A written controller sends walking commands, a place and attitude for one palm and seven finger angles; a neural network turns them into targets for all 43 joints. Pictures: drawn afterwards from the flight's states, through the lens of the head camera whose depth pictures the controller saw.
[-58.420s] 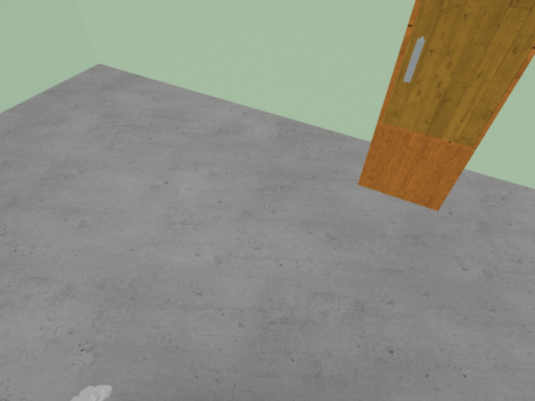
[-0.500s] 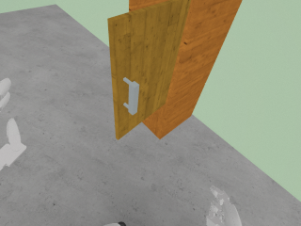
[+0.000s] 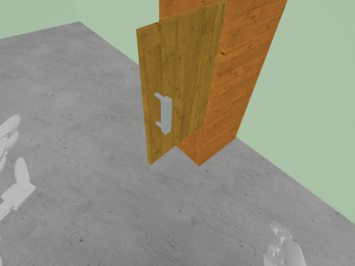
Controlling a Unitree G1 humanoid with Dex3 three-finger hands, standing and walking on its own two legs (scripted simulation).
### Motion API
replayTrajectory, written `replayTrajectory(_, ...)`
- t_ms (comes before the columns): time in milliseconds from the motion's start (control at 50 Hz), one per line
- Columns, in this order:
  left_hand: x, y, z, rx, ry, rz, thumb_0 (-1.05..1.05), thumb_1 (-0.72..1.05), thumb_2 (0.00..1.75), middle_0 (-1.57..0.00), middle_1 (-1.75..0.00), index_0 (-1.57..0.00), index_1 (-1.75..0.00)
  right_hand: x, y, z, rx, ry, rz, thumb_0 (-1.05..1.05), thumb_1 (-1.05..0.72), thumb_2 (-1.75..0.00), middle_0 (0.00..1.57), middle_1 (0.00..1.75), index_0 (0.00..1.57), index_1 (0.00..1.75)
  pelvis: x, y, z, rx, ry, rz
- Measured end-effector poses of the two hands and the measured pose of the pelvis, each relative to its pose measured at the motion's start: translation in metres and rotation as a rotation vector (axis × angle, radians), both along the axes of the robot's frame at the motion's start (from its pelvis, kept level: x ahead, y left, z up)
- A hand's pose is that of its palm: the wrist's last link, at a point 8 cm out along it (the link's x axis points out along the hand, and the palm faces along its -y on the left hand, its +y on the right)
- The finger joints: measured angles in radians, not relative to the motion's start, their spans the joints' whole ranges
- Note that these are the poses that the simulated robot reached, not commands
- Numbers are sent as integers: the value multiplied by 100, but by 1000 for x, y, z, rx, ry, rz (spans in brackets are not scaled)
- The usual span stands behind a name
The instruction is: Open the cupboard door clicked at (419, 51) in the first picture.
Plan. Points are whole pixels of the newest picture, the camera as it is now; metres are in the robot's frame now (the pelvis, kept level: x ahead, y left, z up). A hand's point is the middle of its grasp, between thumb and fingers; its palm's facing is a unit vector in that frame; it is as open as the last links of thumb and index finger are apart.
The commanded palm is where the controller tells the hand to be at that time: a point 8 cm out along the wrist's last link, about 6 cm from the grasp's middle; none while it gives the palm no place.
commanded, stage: stop stepping back and stand still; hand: left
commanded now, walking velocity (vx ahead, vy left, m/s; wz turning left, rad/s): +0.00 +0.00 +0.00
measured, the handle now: (161, 113) +0.60 +0.08 -0.04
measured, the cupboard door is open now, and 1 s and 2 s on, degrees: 95 95 95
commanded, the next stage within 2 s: let the arm hang, fingers relaxed in 0.42 s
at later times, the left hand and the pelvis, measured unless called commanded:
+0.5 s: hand out of the picture +0.19 +0.29 +0.16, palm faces +0.40 -0.78 -0.48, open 7.4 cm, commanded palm none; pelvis -0.01 +0.03 +0.01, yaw +1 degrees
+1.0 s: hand out of the picture -0.03 +0.20 -0.17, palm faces +0.02 -0.98 -0.20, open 7.3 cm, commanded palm none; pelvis -0.02 +0.00 +0.00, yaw +3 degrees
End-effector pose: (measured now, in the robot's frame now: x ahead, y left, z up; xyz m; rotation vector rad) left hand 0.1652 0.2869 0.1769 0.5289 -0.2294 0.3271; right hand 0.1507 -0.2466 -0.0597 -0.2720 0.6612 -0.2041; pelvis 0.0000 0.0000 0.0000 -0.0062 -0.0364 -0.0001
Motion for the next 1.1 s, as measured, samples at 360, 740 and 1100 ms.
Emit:
replayTrajectory(360, -25, 39, -15, -31, 78, 96, 1, 89, 90, -21, -30, -21, -31, -23, 55, -18, 63, 95, 69, 2, -91, -90, 20, 30, 21, 30, -14, 26, 5, -9, 17, 12)
replayTrajectory(740, -56, 6, -254, -321, 1103, 122, 1, 91, 90, -20, -30, -20, -30, -27, 4, -59, 64, 295, 52, 1, -91, -90, 20, 30, 21, 30, -14, 23, -7, 9, 33, 27)
replayTrajectory(1100, -203, -18, -309, -507, 1563, 360, 1, 91, 90, -21, -30, -21, -30, -137, -22, -71, 36, 716, -42, 1, -91, -90, 20, 30, 20, 30, -17, -1, 3, -12, -7, 52)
